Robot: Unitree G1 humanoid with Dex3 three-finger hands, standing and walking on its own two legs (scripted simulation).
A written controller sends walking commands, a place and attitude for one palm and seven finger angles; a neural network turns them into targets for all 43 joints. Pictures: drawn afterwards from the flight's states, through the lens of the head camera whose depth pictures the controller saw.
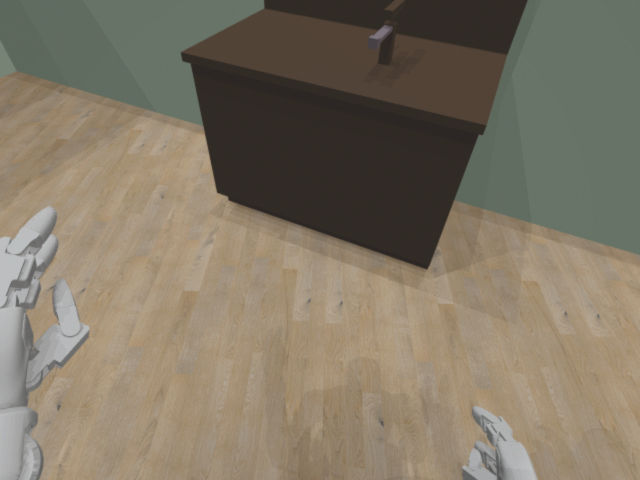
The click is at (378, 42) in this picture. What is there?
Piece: tap's lever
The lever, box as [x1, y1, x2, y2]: [368, 35, 379, 49]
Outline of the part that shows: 371,35 368,39 368,47 376,49 378,47 379,37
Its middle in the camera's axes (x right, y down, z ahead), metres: +0.15 -0.57 +1.12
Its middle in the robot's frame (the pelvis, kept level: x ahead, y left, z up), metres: +1.23 -0.07 +0.07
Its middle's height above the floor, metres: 0.84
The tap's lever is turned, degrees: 0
